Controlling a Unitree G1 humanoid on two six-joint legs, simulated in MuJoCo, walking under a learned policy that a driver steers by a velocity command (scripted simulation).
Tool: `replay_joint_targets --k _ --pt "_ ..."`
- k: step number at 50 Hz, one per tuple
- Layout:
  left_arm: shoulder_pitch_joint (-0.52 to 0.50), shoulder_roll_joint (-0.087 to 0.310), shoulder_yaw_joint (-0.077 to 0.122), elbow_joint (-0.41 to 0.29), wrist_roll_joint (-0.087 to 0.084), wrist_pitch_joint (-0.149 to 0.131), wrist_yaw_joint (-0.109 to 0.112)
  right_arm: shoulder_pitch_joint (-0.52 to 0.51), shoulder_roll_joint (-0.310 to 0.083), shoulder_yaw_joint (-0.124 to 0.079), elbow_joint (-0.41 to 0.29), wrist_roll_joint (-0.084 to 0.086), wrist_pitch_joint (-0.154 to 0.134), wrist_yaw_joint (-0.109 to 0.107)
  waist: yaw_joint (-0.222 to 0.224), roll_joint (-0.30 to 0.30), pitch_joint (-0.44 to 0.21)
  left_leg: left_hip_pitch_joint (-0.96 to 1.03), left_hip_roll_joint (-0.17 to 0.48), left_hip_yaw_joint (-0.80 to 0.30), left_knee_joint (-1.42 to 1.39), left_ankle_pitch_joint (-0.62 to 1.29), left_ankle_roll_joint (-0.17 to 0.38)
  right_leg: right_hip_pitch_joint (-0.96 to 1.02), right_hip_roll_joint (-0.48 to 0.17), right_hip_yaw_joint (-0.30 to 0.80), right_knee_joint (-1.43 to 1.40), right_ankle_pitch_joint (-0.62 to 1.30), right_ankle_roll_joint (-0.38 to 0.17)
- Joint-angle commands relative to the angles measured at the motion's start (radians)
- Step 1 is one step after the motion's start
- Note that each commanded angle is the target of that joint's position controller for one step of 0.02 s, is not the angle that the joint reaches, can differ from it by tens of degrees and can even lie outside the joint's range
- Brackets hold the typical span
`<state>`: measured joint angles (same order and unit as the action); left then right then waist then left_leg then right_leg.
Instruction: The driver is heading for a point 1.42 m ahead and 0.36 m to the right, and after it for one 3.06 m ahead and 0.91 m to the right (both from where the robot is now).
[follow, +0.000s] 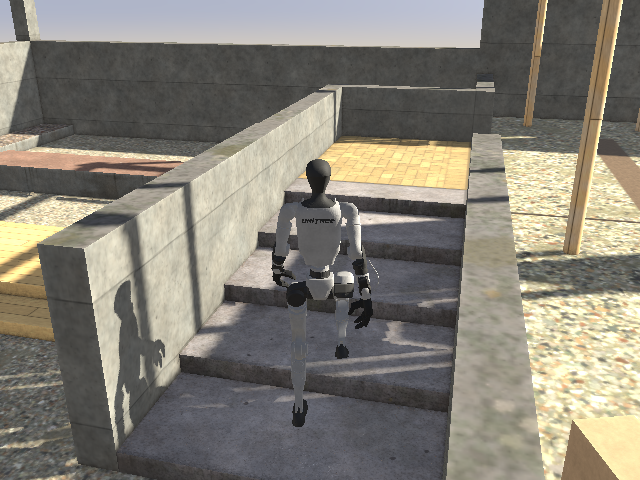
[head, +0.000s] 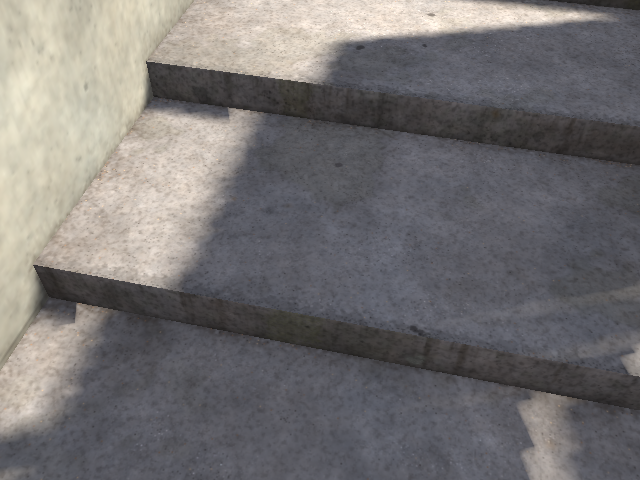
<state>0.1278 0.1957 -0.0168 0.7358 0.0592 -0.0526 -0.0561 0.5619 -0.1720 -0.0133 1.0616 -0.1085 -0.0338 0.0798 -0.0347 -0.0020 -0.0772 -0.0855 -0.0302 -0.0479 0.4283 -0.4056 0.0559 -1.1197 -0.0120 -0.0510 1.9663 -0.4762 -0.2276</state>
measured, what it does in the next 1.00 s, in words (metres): climbs, turning right: right foot 0.12 m higher, then left foot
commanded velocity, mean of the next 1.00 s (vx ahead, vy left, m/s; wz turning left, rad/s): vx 0.49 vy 0.00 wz -0.39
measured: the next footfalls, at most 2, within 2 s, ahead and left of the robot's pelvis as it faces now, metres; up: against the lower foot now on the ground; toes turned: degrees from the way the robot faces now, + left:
right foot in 0.16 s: +0.28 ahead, -0.07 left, +0.12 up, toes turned -7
left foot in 0.70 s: +0.63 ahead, +0.03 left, +0.12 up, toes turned -20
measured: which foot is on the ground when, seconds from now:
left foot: down 0.00-0.18, up 0.20-0.68, down 0.70-1.00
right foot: up 0.00-0.14, down 0.16-0.72, up 0.74-1.00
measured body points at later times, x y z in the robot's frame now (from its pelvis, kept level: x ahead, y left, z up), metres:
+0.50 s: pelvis +0.30 -0.04 +0.11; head +0.31 -0.04 +0.56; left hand +0.30 +0.18 -0.03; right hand +0.46 -0.28 +0.02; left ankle +0.48 +0.12 -0.50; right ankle +0.24 -0.06 -0.62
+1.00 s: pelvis +0.59 -0.07 +0.13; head +0.59 -0.07 +0.58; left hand +0.83 +0.03 +0.01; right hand +0.43 -0.21 -0.03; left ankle +0.59 +0.04 -0.62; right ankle +0.60 -0.24 -0.39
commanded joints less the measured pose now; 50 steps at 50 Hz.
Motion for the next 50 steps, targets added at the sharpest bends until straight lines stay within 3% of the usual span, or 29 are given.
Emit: replay_joint_targets --k 1,2,3,4,6,8,9,10,11,12,14,15,18,21,23,27,30,32,34,35,36,37,38,39,41,43,46,47,50 --pt "-0.158 0.046 -0.024 -0.174 -0.043 0.019 -0.008 -0.4 -0.138 0.01 -0.197 -0.013 -0.039 0.003 0.157 0.009 0.096 -0.64 0.165 -0.03 -0.428 0.029 0.141 0.346 -0.076 -0.014 -0.438 0.315 0.005" --pt "-0.152 0.006 -0.019 -0.173 -0.051 0.042 0.026 -0.161 -0.168 -0.003 -0.073 0.147 -0.045 -0.069 0.117 0.059 0.28 -0.492 0.209 -0.071 -0.54 0.384 0.155 0.299 -0.027 -0.115 -0.452 0.185 0.124" --pt "-0.122 -0.002 -0.033 -0.159 -0.063 0.058 0.043 -0.13 -0.139 0.017 -0.056 0.163 -0.05 -0.092 0.112 0.031 0.284 -0.421 0.196 0.021 -0.527 0.647 0.13 0.376 -0.054 -0.13 -0.579 0.178 0.131" --pt "-0.093 0.001 -0.034 -0.144 -0.064 0.067 0.051 -0.1 -0.165 0.015 -0.047 0.17 -0.054 -0.099 0.107 0.057 0.207 -0.264 0.185 0.091 -0.442 1.046 0.115 0.455 -0.018 -0.181 -0.677 0.157 0.112" --pt "0.003 0.035 -0.018 -0.117 -0.05 0.061 0.057 -0.031 -0.247 -0.012 -0.03 0.147 -0.04 -0.116 0.147 0.141 0.041 0.049 0.251 0.114 -0.166 1.688 0.095 0.557 0.063 -0.216 -0.779 0.068 0.078" --pt "0.225 0.1 0.018 -0.042 -0.055 0.041 0.052 -0.051 -0.264 -0.042 -0.049 0.103 -0.023 -0.112 0.233 0.175 -0.118 0.18 0.274 0.127 0.268 1.788 0.06 0.762 0.132 -0.109 -0.989 -0.015 0.024" --pt "0.459 0.135 0.017 0.076 -0.056 0.048 0.021 0.044 -0.139 -0.006 -0.051 -0.152 -0.015 0.051 0.188 -0.01 -0.237 -0.276 0.234 -0.011 0.576 1.29 0.114 1.207 0.061 0.341 -1.119 0.263 -0.034" --pt "0.591 0.229 0.049 0.111 -0.021 0.053 0.007 0.028 -0.156 -0.035 -0.098 -0.084 -0.018 0.104 0.204 -0.231 -0.249 -0.626 -0.102 -0.107 1.073 0.253 0.087 1.335 -0.144 0.904 -1.456 0.151 -0.196" --pt "0.557 0.242 0.067 0.122 0.021 0.032 0.007 -0.094 -0.167 -0.049 -0.133 0.02 -0.039 0.099 0.208 -0.116 -0.052 -0.82 -0.062 -0.291 1.381 0.322 0.117 1.102 -0.185 0.992 -1.582 -0.229 -0.085" --pt "0.404 0.181 0.061 0.152 0.018 0.007 0.004 -0.181 -0.108 -0.028 -0.171 0.053 -0.058 0.059 0.14 0.025 0.124 -0.882 -0.028 -0.258 1.45 0.383 0.12 0.855 -0.192 0.94 -1.61 -0.356 -0.073" --pt "0.217 -0.012 -0.007 0.23 0.022 -0.033 -0.002 -0.244 -0.038 0.019 -0.265 0.007 -0.051 -0.008 -0.002 0.102 0.051 -0.911 0.004 -0.234 1.563 0.382 0.154 0.695 -0.182 0.773 -1.627 -0.236 -0.085" --pt "0.111 -0.073 -0.031 0.244 0.028 -0.047 -0.01 -0.225 -0.023 0.038 -0.271 0.014 -0.036 -0.028 -0.07 0.1 0.052 -0.925 0.039 -0.227 1.563 0.421 0.164 0.586 -0.152 0.659 -1.635 -0.153 -0.041" --pt "-0.009 0.015 -0.017 0.208 0.008 -0.104 -0.015 -0.274 -0.11 0.024 -0.328 0.053 -0.024 -0.041 -0.095 0.034 0.009 -0.7 0.106 -0.056 1.161 0.394 0.08 0.382 0.006 0.237 -1.66 0.175 0.053" --pt "0.289 0.08 -0.008 0.256 0.019 -0.133 0.026 -0.39 -0.129 0.007 -0.348 0.056 -0.065 -0.054 0.016 -0.066 0.005 -0.748 0.096 0.002 1.008 0.379 -0.056 0.625 0.032 0.228 -1.617 0.509 0.1" --pt "0.446 0.087 0.005 0.284 0.015 -0.126 0.018 -0.511 -0.102 0.012 -0.377 0.061 -0.054 -0.056 0.088 -0.063 0.012 -0.873 0.092 0.017 0.824 0.351 -0.107 0.895 -0.017 0.281 -1.59 0.681 0.062" --pt "0.451 0.076 0.026 0.259 -0.036 -0.103 -0.023 -0.671 -0.045 0.016 -0.43 0.043 -0.021 -0.046 0.1 -0.077 0.087 -0.709 0.08 0.037 0.365 0.425 -0.124 0.96 -0.072 0.361 -1.645 0.695 -0.014" --pt "0.473 0.105 0.052 0.268 -0.028 -0.086 -0.034 -0.75 -0.062 0.005 -0.453 0.052 -0.011 -0.039 0.097 -0.079 0.122 -0.616 0.047 0.066 0.21 0.382 -0.099 1.029 -0.116 0.403 -1.611 0.767 -0.025" --pt "0.401 0.15 0.074 0.247 -0.018 -0.078 -0.037 -0.751 -0.095 -0.009 -0.458 0.068 -0.016 -0.046 0.058 -0.073 0.102 -0.473 0.024 0.078 0.124 0.361 -0.064 1.025 -0.138 0.419 -1.578 0.944 -0.008" --pt "0.324 0.174 0.093 0.231 -0.006 -0.077 -0.032 -0.523 -0.162 -0.041 -0.389 0.105 -0.028 -0.077 -0.05 -0.057 0.005 -0.164 0.01 0.061 0.07 0.442 0.004 0.994 -0.099 0.398 -1.425 1.206 0.056" --pt "0.31 0.109 0.074 0.206 0.0 -0.084 -0.037 -0.281 -0.188 -0.051 -0.325 0.114 -0.048 -0.094 -0.12 0.013 -0.2 0.218 0.105 -0.012 0.151 0.558 0.109 0.874 -0.016 0.363 -1.188 1.133 0.113" --pt "0.494 -0.045 0.035 0.193 0.021 -0.095 -0.033 -0.099 -0.245 -0.059 -0.286 0.085 -0.064 -0.096 -0.058 0.292 -0.439 0.698 0.39 -0.348 0.166 0.973 0.404 0.54 0.172 0.273 -0.826 0.425 0.207" --pt "0.391 0.043 0.055 0.183 -0.008 -0.087 -0.045 0.003 -0.191 -0.055 -0.238 0.046 -0.059 -0.093 -0.138 0.256 -0.372 0.706 0.516 -0.658 -0.049 0.605 0.421 0.278 0.195 0.229 -0.582 -0.091 0.223" --pt "0.252 0.089 0.076 0.159 -0.026 -0.071 -0.042 -0.115 -0.199 -0.074 -0.237 0.044 -0.063 -0.1 -0.111 0.144 -0.057 0.41 0.476 -0.544 -0.116 0.308 0.289 0.145 0.092 0.225 -0.426 0.04 0.178" --pt "0.227 0.083 0.07 0.17 -0.022 -0.057 -0.024 -0.255 -0.142 -0.059 -0.252 0.063 -0.056 -0.099 -0.055 0.083 0.043 0.141 0.436 -0.394 -0.174 0.173 0.237 0.169 0.014 0.199 -0.397 0.16 0.141" --pt "0.215 0.022 0.056 0.176 0.019 -0.037 -0.012 -0.339 0.027 -0.004 -0.247 0.085 -0.04 -0.093 0.018 0.086 0.013 -0.036 0.375 -0.226 -0.262 0.299 0.229 0.271 -0.043 0.181 -0.41 0.221 0.105" --pt "0.168 -0.048 0.032 0.151 -0.002 -0.021 -0.027 -0.324 0.03 -0.003 -0.203 0.074 -0.039 -0.095 0.033 0.065 0.003 -0.071 0.333 -0.116 -0.283 0.326 0.22 0.182 -0.053 0.156 -0.306 0.183 0.085" --pt "0.074 -0.046 0.008 0.124 -0.022 -0.016 -0.036 -0.26 0.003 0.0 -0.148 0.022 -0.047 -0.072 0.026 0.045 0.052 -0.122 0.295 -0.003 -0.308 0.296 0.227 -0.01 -0.064 0.161 -0.327 0.296 0.07" --pt "0.04 -0.056 -0.003 0.115 -0.025 -0.009 -0.035 -0.16 -0.008 0.0 -0.099 0.006 -0.042 -0.068 0.003 0.117 0.048 -0.099 0.293 0.008 -0.299 0.331 0.25 -0.098 -0.039 0.102 -0.13 0.23 0.059" --pt "-0.091 -0.066 -0.04 0.045 -0.029 -0.015 0.001 -0.072 0.018 0.032 -0.025 -0.031 -0.044 -0.058 0.003 0.054 0.07 0.017 0.313 0.004 -0.296 0.338 0.228 -0.365 -0.055 0.141 -0.093 0.221 0.011"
